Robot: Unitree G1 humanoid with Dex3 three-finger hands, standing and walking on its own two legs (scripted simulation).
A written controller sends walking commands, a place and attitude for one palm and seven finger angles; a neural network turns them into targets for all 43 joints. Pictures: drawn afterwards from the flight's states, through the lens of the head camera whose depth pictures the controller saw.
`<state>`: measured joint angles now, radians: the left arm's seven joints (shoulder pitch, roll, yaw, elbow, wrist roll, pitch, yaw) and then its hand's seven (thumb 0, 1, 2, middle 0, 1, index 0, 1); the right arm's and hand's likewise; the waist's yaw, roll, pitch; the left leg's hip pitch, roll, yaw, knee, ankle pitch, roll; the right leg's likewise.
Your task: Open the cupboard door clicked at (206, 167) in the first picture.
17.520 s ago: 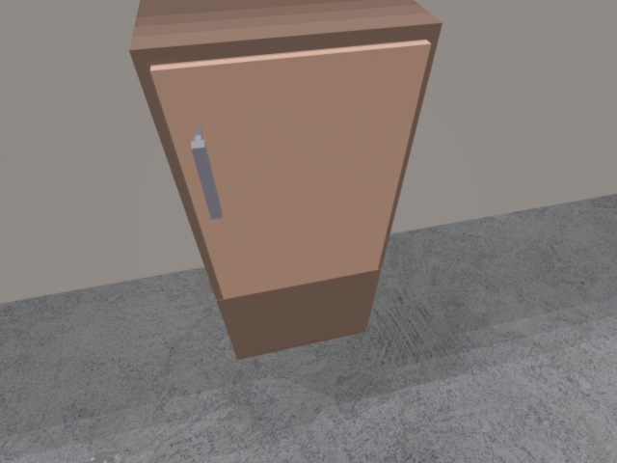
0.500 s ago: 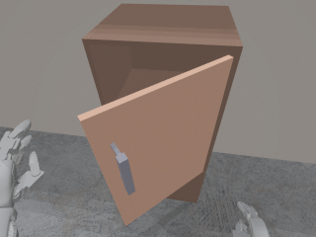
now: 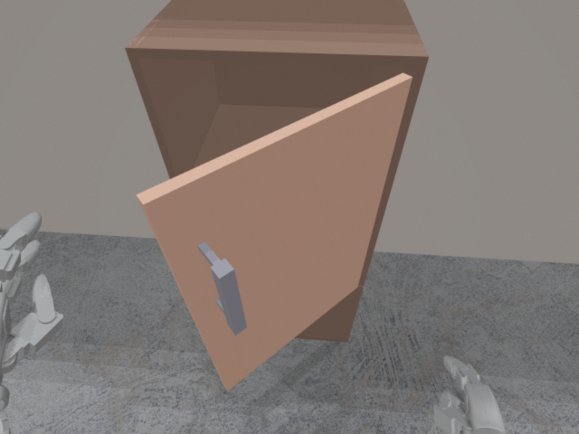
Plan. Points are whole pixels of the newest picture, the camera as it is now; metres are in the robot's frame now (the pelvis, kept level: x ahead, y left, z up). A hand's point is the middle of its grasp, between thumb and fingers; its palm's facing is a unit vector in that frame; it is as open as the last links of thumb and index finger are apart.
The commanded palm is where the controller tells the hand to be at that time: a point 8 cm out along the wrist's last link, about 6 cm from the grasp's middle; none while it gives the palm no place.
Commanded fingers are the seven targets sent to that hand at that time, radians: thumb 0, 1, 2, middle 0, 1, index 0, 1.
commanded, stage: step back with the hand held close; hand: left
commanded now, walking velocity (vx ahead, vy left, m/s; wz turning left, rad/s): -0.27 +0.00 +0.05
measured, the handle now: (222, 290) +0.28 +0.12 +0.07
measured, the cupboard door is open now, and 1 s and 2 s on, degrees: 44 44 44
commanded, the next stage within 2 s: stop stepping back and stand still in 0.78 s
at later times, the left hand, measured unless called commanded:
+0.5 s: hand out of the picture +0.09 +0.30 +0.15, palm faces +0.49 -0.77 -0.42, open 7.4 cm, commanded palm +0.03 +0.33 +0.17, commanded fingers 0.00 0.90 0.90 -0.20 -0.30 -0.20 -0.30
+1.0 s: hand out of the picture +0.01 +0.29 +0.16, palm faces +0.34 -0.84 -0.42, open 7.4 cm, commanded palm -0.03 +0.33 +0.17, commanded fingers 0.00 0.90 0.90 -0.20 -0.30 -0.20 -0.30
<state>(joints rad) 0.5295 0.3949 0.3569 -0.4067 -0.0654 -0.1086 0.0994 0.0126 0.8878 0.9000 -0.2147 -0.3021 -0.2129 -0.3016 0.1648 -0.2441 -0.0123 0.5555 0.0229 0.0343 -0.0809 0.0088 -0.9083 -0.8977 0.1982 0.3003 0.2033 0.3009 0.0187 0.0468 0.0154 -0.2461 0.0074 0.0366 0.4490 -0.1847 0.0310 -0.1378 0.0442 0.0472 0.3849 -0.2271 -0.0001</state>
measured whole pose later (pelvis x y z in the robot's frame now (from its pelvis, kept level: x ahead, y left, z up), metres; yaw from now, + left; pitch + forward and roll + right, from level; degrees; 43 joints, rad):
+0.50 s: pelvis -0.09 +0.03 -0.02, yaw +3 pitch -2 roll -2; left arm 0.54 0.36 0.40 -0.53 -0.03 -0.20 0.15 0.01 0.89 0.90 -0.22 -0.30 -0.21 -0.30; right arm 0.23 -0.21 0.00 0.60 0.00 -0.06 -0.06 0.01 -0.91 -0.90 0.20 0.30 0.21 0.30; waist 0.02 0.02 0.03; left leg -0.46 -0.03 0.01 0.71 -0.33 0.02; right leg -0.33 0.03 0.05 0.57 -0.21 0.03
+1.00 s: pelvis -0.19 +0.04 -0.02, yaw -4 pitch +0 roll -3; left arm 0.56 0.45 0.41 -0.55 -0.07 -0.21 0.12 0.01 0.88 0.90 -0.22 -0.30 -0.22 -0.30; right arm 0.21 -0.18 0.03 0.65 0.00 -0.07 -0.05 0.01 -0.91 -0.90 0.20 0.30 0.21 0.30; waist 0.02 -0.01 -0.04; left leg -0.45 -0.02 0.00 0.65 -0.18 -0.01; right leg -0.10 0.05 0.01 0.49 -0.40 -0.01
